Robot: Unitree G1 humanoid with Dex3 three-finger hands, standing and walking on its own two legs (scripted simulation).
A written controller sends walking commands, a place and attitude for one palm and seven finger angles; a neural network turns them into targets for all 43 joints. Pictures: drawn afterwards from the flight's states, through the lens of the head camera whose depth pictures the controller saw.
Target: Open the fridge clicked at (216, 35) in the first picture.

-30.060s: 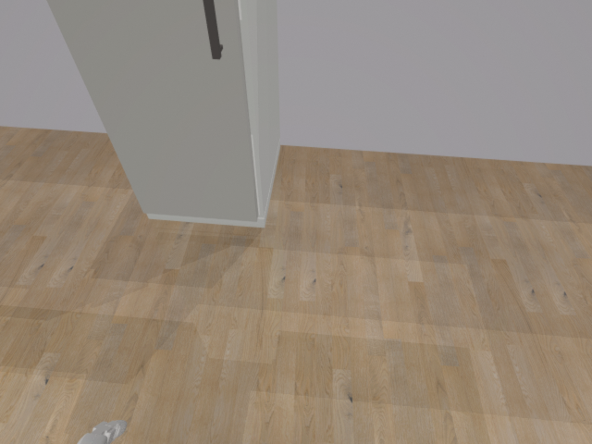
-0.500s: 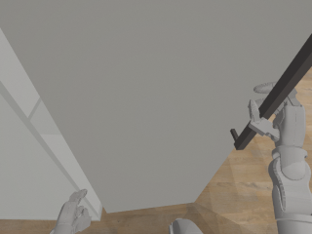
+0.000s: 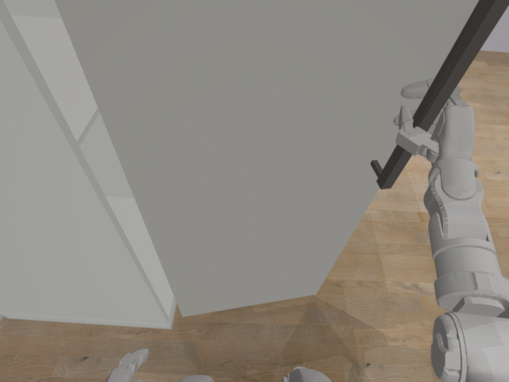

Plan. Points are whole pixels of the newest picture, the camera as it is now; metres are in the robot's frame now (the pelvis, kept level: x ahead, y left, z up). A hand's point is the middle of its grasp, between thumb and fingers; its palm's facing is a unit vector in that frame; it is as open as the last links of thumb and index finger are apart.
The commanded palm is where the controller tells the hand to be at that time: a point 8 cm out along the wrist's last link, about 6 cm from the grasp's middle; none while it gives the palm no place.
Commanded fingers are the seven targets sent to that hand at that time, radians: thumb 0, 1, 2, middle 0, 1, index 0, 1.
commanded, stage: stop walking and hold the door back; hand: right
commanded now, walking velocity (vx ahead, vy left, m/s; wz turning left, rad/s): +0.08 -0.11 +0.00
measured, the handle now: (427, 90) +0.47 -0.19 +0.24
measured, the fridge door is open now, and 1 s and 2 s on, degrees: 77 74 74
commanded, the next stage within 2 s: loosen the grip on the handle in 0.54 s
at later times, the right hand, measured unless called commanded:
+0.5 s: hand (406, 134) +0.44 -0.18 +0.19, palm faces +0.08 +0.98 -0.18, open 5.5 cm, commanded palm +0.41 -0.24 +0.17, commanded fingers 0.00 -0.90 -0.90 0.45 1.40 0.45 1.40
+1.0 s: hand (410, 132) +0.45 -0.19 +0.18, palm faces +0.10 +0.97 -0.23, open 11.8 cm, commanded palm +0.41 -0.24 +0.19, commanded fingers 0.00 0.55 -0.20 0.33 1.25 0.33 1.25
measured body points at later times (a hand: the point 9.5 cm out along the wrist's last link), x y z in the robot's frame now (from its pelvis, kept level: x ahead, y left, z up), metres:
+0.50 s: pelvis +0.02 -0.04 +0.01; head +0.05 -0.04 +0.46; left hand +0.15 +0.21 -0.10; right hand +0.43 -0.23 +0.20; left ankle +0.05 +0.10 -0.73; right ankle +0.06 -0.15 -0.73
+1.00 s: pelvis +0.04 -0.01 +0.01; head +0.06 -0.01 +0.46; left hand +0.13 +0.26 -0.10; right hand +0.44 -0.24 +0.19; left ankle +0.05 +0.10 -0.73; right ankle +0.06 -0.15 -0.73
